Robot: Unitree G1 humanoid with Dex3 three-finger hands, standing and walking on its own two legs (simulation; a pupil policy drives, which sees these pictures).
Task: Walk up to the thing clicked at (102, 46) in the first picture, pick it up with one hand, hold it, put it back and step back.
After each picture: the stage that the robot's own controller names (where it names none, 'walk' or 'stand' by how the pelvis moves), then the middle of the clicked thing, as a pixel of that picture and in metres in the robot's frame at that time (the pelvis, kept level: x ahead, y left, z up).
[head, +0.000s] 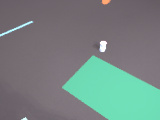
stand; (102, 46) +1.38 -0.23 -0.72
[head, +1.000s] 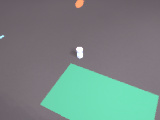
walk; (79, 52) +1.28 +0.12 -0.70
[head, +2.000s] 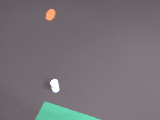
walk; (55, 86) +0.79 +0.28 -0.71
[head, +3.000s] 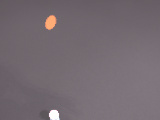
walk; (54, 117) +0.49 +0.20 -0.70
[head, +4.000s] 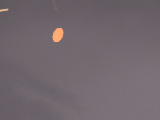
stand; out of the picture +0.39 +0.17 -0.72
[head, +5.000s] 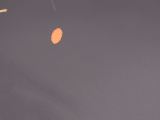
stand; out of the picture +0.37 +0.18 -0.72
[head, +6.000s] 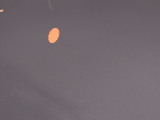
stand; out of the picture +0.38 +0.19 -0.73
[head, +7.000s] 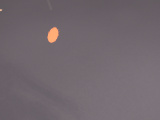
stand; out of the picture +0.36 +0.20 -0.73
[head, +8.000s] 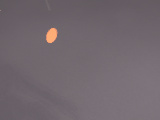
stand; out of the picture +0.36 +0.20 -0.73
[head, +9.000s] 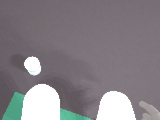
go down; (33, 66) +0.43 +0.23 -0.37
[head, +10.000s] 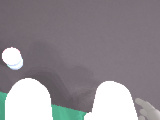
go down; (13, 59) +0.42 +0.27 -0.30
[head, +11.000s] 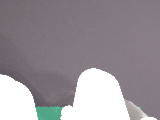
close in; out of the picture +0.40 +0.30 -0.22
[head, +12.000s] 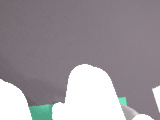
close; out of the picture +0.40 +0.31 -0.21
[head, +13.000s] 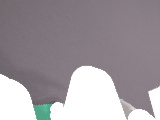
lift; out of the picture +0.38 +0.30 -0.22
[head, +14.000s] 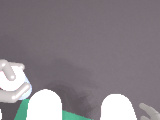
lift; (16, 84) +0.31 +0.23 -0.04
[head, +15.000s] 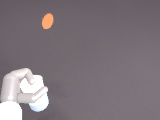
hold; (35, 93) +0.32 +0.17 +0.00
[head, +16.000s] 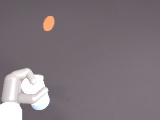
hold; (36, 93) +0.33 +0.17 +0.00
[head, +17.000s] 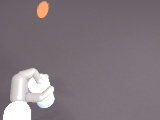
crouch; (42, 92) +0.34 +0.15 -0.04
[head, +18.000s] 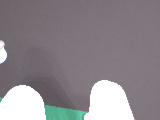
lower; out of the picture +0.45 +0.27 -0.10
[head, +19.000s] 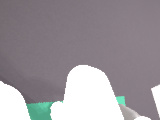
lower; out of the picture +0.39 +0.32 -0.22
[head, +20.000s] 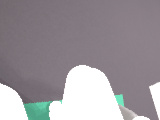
lower; out of the picture +0.39 +0.32 -0.22
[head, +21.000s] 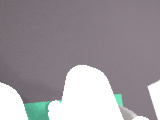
lower; out of the picture +0.39 +0.32 -0.22
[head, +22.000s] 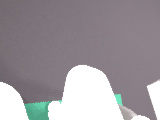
lower; out of the picture +0.39 +0.33 -0.22
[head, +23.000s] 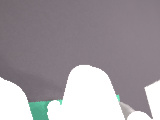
open; out of the picture +0.38 +0.31 -0.22
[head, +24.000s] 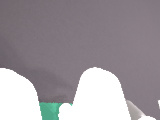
stand; out of the picture +0.38 +0.30 -0.22
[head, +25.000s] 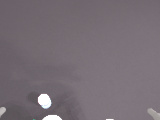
walk; (45, 101) +0.40 +0.22 -0.54
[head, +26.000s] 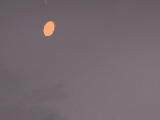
stand; out of the picture +0.37 +0.20 -0.67
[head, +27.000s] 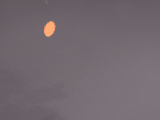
stand; out of the picture +0.37 +0.20 -0.67
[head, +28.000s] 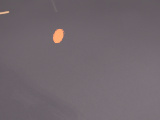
stand; out of the picture +0.39 +0.18 -0.72
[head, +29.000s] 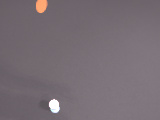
walk; (54, 106) +0.47 +0.19 -0.69
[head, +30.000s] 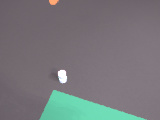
walk; (62, 76) +0.77 +0.17 -0.69
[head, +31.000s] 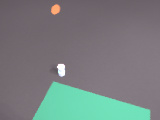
stand; (61, 70) +1.01 +0.23 -0.71
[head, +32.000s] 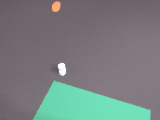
stand; (62, 69) +0.99 +0.21 -0.73
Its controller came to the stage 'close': yes
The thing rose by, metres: 0.69
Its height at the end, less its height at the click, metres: +0.00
